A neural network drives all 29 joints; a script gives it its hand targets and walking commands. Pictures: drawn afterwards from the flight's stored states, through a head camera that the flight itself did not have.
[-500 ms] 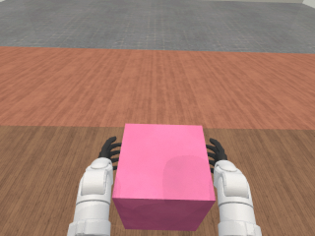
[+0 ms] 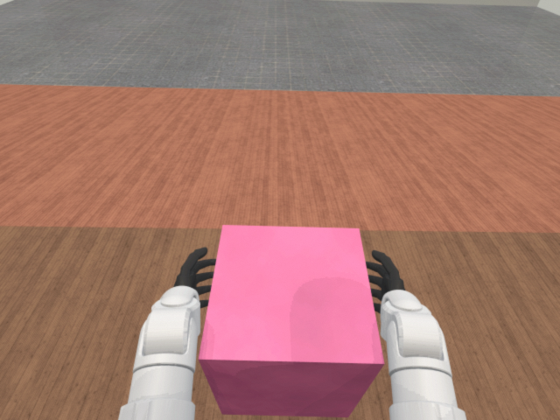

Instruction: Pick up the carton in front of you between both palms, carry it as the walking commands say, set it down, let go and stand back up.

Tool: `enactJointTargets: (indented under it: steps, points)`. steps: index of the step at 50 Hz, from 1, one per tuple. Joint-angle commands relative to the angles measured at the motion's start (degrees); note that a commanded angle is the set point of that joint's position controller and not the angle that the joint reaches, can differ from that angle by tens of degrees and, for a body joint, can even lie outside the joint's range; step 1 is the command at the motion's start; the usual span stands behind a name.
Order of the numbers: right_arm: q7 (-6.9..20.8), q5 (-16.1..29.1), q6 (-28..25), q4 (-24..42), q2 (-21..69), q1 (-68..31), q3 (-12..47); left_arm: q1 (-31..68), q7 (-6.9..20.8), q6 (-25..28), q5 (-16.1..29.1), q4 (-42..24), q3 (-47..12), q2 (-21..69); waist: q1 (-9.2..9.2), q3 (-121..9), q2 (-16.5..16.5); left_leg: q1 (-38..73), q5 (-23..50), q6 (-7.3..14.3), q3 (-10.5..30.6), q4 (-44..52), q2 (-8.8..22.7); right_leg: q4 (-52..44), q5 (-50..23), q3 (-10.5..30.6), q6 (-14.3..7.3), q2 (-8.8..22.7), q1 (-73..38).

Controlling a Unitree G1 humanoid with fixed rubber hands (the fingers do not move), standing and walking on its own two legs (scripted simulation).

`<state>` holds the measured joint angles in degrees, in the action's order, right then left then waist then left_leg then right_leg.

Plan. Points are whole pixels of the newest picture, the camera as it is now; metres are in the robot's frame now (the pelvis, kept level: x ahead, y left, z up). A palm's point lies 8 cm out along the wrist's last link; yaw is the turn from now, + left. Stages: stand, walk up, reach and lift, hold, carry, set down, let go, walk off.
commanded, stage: hold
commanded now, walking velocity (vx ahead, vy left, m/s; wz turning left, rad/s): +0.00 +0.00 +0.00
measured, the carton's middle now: (287, 325) +0.28 +0.00 -0.02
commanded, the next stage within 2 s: carry in 0.36 s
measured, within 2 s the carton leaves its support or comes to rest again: neither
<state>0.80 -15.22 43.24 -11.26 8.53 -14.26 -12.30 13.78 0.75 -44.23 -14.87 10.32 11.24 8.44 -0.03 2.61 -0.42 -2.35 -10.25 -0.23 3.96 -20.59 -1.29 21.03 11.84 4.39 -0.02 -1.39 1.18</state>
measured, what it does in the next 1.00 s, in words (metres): walks ahead: left foot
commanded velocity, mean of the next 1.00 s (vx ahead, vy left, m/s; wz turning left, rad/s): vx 0.34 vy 0.00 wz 0.00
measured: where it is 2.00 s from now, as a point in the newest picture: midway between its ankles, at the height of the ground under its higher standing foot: (297, 291)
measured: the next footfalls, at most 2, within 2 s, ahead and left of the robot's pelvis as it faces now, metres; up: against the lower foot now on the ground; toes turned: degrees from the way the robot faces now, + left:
left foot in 0.84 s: +0.24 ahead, +0.09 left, +0.00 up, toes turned +9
right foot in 1.26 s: +0.54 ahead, -0.15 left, +0.00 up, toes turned -15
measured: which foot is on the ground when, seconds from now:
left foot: down 0.00-0.56, up 0.58-0.82, down 0.84-1.00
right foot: down 0.00-0.86, up 0.88-1.00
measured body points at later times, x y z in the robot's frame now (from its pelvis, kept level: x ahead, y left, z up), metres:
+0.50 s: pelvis +0.01 +0.00 +0.00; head -0.03 -0.01 +0.44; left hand +0.31 +0.14 +0.05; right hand +0.31 -0.16 +0.05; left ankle +0.02 +0.12 -0.74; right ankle +0.00 -0.12 -0.74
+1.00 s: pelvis +0.20 +0.01 +0.00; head +0.20 +0.01 +0.45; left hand +0.49 +0.14 +0.07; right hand +0.47 -0.16 +0.07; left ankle +0.20 +0.09 -0.75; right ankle +0.13 -0.10 -0.68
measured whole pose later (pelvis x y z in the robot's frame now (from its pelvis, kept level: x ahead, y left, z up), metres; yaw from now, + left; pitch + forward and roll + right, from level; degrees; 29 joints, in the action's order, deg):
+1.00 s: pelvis +0.20 +0.01 +0.00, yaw -4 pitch +5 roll +0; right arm -5.8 -6.0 70.0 18.8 7.6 -8.4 -5.1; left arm 8.0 -5.2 -71.2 -5.1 -20.3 7.0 7.5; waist -0.4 -7.2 -0.3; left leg -15.2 -13.5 3.1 -13.1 -23.0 1.1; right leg 58.8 21.2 -4.7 -1.4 4.3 27.5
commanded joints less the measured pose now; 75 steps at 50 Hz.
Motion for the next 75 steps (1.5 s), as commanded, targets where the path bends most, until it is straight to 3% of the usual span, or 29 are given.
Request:
enactJointTargets:
  steps: [1,17,18,20,21,25,27,28,30,31,33,35,38,41,42,43,44,45,48,50,53,60,63,64,65,66,69,71,75]
  points:
    - [11.7,13.8,-1.4,3.1,49.7,-25.2,30.3,25.6,11.0,2.0,13.6,-3.6,-30.0,50.0,-0.03,-13.0,0.2,5.3,10.1,-0.1,0.5,1.9,-3.6,-3.4,-10.2,0.3,0.1,-3.4,1.0]
    - [11.4,13.7,-1.4,2.9,49.9,-25.9,30.4,26.6,11.2,2.2,13.5,-3.5,-29.9,49.6,0.0,-12.4,0.0,4.5,7.7,0.1,0.3,1.8,-3.7,-3.3,-8.1,0.3,0.1,-3.2,1.5]
    - [11.7,14.2,-1.0,2.4,49.8,-28.3,31.2,28.5,11.4,1.8,13.8,-2.6,-30.8,49.9,0.23,-14.2,1.0,-2.1,-1.8,0.7,-0.4,-1.2,6.8,-0.1,1.3,0.6,-0.8,6.5,9.1]
    - [11.8,15.5,-0.7,4.1,50.1,-28.3,32.9,30.0,11.7,1.4,15.7,-4.8,-32.6,50.5,-0.08,-12.7,1.9,-8.3,-27.2,2.1,3.1,2.7,6.7,-0.8,24.4,2.1,-1.5,4.8,14.2]
    - [11.6,16.3,-0.4,5.7,50.3,-29.2,34.0,30.8,11.7,1.1,16.5,-6.2,-33.9,50.9,-0.27,-12.2,2.7,-8.9,-32.3,2.8,4.5,3.5,7.4,0.8,28.0,1.5,-1.4,4.1,17.2]
    - [9.8,19.0,2.9,10.9,49.2,-26.4,38.5,30.7,10.9,-1.9,21.1,-11.6,-39.6,50.2,-0.67,-18.4,8.7,-6.2,-24.7,7.1,12.4,7.7,14.4,10.7,10.4,-7.2,-0.1,0.9,18.5]
    - [8.9,20.6,5.9,14.7,47.8,-26.2,40.6,30.2,10.7,-4.8,23.6,-13.8,-42.0,50.0,0.06,-19.5,7.2,-13.1,-27.9,6.3,7.3,4.8,12.2,2.8,11.8,-8.1,-1.1,1.1,10.4]
    - [8.7,21.9,7.7,16.9,47.3,-27.2,42.0,30.1,10.3,-6.4,24.2,-15.2,-42.5,49.3,0.21,-18.7,3.1,-17.5,-26.3,4.2,1.8,-0.6,8.7,-1.4,15.3,-3.3,-2.3,3.9,6.9]
    - [8.5,24.5,11.4,19.1,46.6,-28.3,44.5,27.0,9.3,-10.0,24.7,-15.7,-42.2,46.1,1.35,-14.2,-14.4,-36.9,-17.8,-0.3,-9.8,-21.9,1.6,-12.8,23.7,21.8,-8.7,19.4,-3.2]
    - [8.7,26.1,13.0,20.4,46.8,-30.0,45.4,27.1,8.7,-11.5,24.8,-17.5,-42.5,45.6,1.67,-12.4,-12.5,-41.3,-18.5,0.4,-8.3,-23.4,3.6,-12.5,15.9,24.8,-11.7,21.9,-4.4]
    - [8.8,29.6,15.7,22.3,48.6,-29.7,47.2,27.0,7.8,-14.4,26.4,-22.6,-43.7,45.7,1.71,-15.4,-6.5,-40.5,-16.9,0.4,-8.2,-22.0,4.7,-10.6,4.3,18.9,-11.7,21.2,-7.0]
    - [8.6,31.2,17.7,24.9,49.5,-26.9,48.2,26.5,7.5,-16.7,28.5,-27.6,-45.2,46.6,1.56,-18.4,-7.7,-36.4,-11.6,-0.2,-10.7,-17.8,3.2,-9.6,-2.4,10.5,-9.2,17.2,-7.8]
    - [7.8,31.3,20.6,28.9,49.4,-22.0,47.8,22.1,7.9,-19.9,30.1,-31.0,-45.9,48.2,1.53,-20.2,-10.1,-30.5,-6.9,-0.6,-13.7,-11.8,1.4,-7.4,-8.9,4.1,-8.0,14.9,-7.0]
    - [7.5,29.8,23.1,31.9,48.7,-17.0,47.1,17.7,8.6,-22.5,30.5,-32.4,-46.0,48.7,0.56,-20.7,-6.8,-11.3,1.4,-0.3,-17.7,-0.1,0.0,0.2,-8.2,-3.1,-5.7,12.2,4.0]
    - [7.5,29.5,23.8,32.2,48.9,-15.5,46.9,16.8,8.8,-23.1,30.6,-32.9,-45.9,48.5,-0.01,-22.6,-4.3,1.6,1.1,0.8,-16.4,0.1,1.7,6.2,-9.0,-5.6,-4.1,11.1,12.6]
    - [7.5,29.3,24.4,32.5,48.9,-14.4,46.3,17.1,8.9,-23.9,30.9,-33.9,-45.7,47.5,-1.06,-25.5,2.0,13.1,-7.3,3.0,-5.5,2.1,10.7,17.9,-1.5,-9.0,-2.0,8.8,22.5]
    - [7.4,29.0,24.8,32.3,47.6,-15.3,45.5,21.2,9.0,-25.0,31.9,-36.5,-46.4,46.2,-1.59,-25.3,16.5,19.5,-16.2,9.2,19.3,8.1,25.5,32.2,13.7,-13.0,0.2,3.0,37.8]
    - [7.3,29.3,25.2,32.9,47.3,-17.8,44.8,24.9,9.2,-25.9,32.9,-37.6,-46.9,45.7,-1.67,-22.7,14.9,17.5,-14.5,14.4,26.5,8.8,29.0,40.6,17.7,-7.2,-1.5,3.8,44.7]
    - [6.8,31.5,26.6,36.1,48.7,-23.9,45.7,27.4,9.3,-26.6,34.7,-36.7,-46.6,47.1,-1.18,-20.3,2.3,7.6,-11.1,11.0,13.5,10.9,24.8,43.1,10.1,-4.8,-2.3,9.7,42.9]
    - [7.0,32.7,27.3,36.1,48.9,-24.6,46.2,25.7,8.8,-26.8,33.8,-35.0,-45.8,47.7,-1.14,-19.0,3.7,4.1,-5.8,8.7,4.2,13.2,21.0,34.9,5.1,-7.3,-0.9,9.1,39.0]
    - [7.7,33.4,28.1,33.6,48.7,-23.0,46.4,22.2,7.9,-27.0,31.5,-31.7,-44.6,48.2,-0.98,-18.3,5.8,5.5,3.9,8.1,-2.9,12.7,17.9,24.5,0.4,-10.7,0.5,7.5,37.3]
    - [9.1,32.8,27.3,32.1,49.6,-21.3,46.3,21.6,7.6,-26.2,29.7,-31.8,-44.5,49.9,-1.38,-14.2,10.3,4.8,17.5,5.4,-11.4,7.4,15.4,8.6,-8.1,-17.3,-1.4,4.1,27.4]
    - [9.2,32.0,26.9,33.1,49.7,-19.8,46.7,19.0,8.0,-25.5,29.5,-31.5,-44.2,50.3,0.65,-21.3,6.1,-3.5,25.5,1.7,-18.2,-14.3,11.5,4.9,-3.6,-20.9,-2.3,0.9,2.1]
    - [9.2,32.0,26.8,33.7,48.9,-20.5,47.0,18.4,8.2,-25.3,29.1,-31.4,-44.2,49.5,1.85,-25.6,-2.0,-14.8,11.8,-0.6,-17.1,-29.0,9.5,0.2,7.6,-4.3,-4.6,12.0,-9.5]
    - [9.2,32.2,26.9,35.0,49.1,-22.1,47.7,18.9,8.5,-24.7,28.8,-29.6,-44.2,49.4,1.52,-28.1,-17.1,-32.6,-12.6,-2.8,-14.4,-45.4,1.2,-7.3,10.9,22.9,-12.7,26.9,-20.5]
    - [9.3,31.9,26.5,34.2,49.1,-22.3,48.1,18.6,8.7,-24.2,29.8,-30.2,-44.8,51.1,1.24,-27.1,-14.5,-38.0,-16.3,-0.5,-6.8,-53.5,3.2,-8.8,3.2,24.4,-13.9,27.2,-18.5]
    - [9.5,32.7,24.4,34.2,53.6,-22.7,49.0,21.7,9.0,-22.5,31.3,-33.1,-46.8,55.5,0.91,-25.4,-1.5,-36.4,-8.6,1.8,-3.8,-49.3,9.7,-6.9,-12.1,8.0,-9.5,22.9,-9.1]
    - [9.1,31.9,23.1,33.7,54.9,-20.3,49.1,21.5,9.3,-21.7,32.1,-34.5,-47.9,56.1,0.74,-25.5,-3.7,-33.1,-5.6,1.7,-6.0,-42.6,9.1,-8.5,-12.2,1.2,-7.5,20.5,-6.5]
    - [8.0,29.5,21.5,32.9,54.8,-14.9,49.3,17.7,10.3,-21.0,32.7,-34.7,-48.5,54.2,0.77,-22.2,-6.1,-35.7,-1.4,0.3,-9.7,-30.3,7.7,-10.3,-14.3,-5.1,-8.2,18.1,-7.8]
